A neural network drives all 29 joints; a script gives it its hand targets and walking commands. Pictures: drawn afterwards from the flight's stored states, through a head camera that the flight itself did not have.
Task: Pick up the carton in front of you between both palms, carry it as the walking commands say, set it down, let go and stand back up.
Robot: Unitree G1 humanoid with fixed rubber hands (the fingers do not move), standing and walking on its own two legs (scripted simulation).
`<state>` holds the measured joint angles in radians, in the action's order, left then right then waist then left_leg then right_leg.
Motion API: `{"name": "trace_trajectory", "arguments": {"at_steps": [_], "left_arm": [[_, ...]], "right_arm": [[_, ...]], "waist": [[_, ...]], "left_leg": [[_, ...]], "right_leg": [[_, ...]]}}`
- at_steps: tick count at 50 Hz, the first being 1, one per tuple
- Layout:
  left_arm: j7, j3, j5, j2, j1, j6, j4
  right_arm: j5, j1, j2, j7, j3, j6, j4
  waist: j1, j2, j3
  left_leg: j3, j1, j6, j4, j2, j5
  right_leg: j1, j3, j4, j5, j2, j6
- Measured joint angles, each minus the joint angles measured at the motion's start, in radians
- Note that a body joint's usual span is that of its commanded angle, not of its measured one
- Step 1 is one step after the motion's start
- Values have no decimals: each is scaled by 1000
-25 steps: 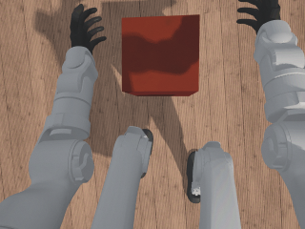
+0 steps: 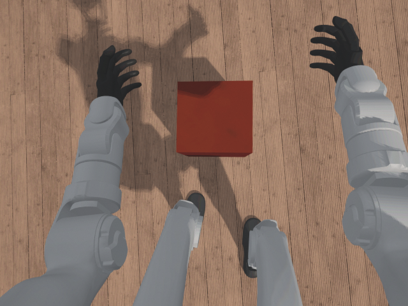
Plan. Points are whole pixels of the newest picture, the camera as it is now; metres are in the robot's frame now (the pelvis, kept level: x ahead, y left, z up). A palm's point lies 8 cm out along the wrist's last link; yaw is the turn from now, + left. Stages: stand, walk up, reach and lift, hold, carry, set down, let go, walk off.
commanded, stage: let go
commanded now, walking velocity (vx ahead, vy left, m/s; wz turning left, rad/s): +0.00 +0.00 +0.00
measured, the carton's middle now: (215, 124) +0.49 +0.08 -0.48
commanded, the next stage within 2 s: stand in 1.38 s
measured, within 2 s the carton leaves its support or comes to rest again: neither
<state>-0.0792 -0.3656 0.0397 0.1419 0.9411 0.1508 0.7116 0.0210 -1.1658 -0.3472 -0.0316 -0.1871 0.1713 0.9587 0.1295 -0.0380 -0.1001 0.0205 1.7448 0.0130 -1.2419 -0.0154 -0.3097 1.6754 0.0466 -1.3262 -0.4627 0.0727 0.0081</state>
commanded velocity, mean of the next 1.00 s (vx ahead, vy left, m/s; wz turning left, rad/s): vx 0.00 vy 0.00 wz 0.00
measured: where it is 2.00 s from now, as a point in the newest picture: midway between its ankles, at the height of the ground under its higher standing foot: (221, 243)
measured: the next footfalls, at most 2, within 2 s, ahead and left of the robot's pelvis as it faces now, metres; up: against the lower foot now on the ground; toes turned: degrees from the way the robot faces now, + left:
none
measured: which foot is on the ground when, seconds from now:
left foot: down 0.00-1.00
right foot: down 0.00-1.00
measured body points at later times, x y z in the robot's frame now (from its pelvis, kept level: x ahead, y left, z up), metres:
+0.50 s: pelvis +0.06 +0.02 +0.12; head +0.26 +0.02 +0.52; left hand +0.35 +0.27 +0.01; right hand +0.42 -0.17 +0.00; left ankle +0.10 +0.12 -0.57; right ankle +0.05 -0.11 -0.57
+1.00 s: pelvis +0.10 -0.01 +0.17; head +0.13 -0.01 +0.61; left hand +0.26 +0.23 +0.09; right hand +0.28 -0.24 +0.09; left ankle +0.10 +0.12 -0.57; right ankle +0.05 -0.11 -0.58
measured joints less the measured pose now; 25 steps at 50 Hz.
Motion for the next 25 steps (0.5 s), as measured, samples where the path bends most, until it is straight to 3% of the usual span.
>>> {"name": "trace_trajectory", "arguments": {"at_steps": [7,14,18,25], "left_arm": [[41,-1,-59,-11,-81,-22,-18],[123,73,-120,-2,-328,-37,-108],[157,128,-110,22,-472,-50,-146],[172,218,-52,54,-688,-91,-181]], "right_arm": [[61,82,49,10,-45,-17,-33],[101,380,163,79,-59,-28,-218],[90,562,194,95,-38,-46,-308],[58,786,187,69,4,-101,-349]], "waist": [[-12,6,-13],[-37,22,-1],[-42,35,28],[-44,48,41]], "left_leg": [[3,-120,-5,146,3,45],[4,-324,-17,289,7,66],[-1,-478,-25,366,4,70],[-5,-717,-34,469,-9,65]], "right_leg": [[-120,3,156,53,-3,3],[-332,10,322,90,-6,8],[-491,16,412,102,-12,11],[-737,24,529,104,-31,14]]}}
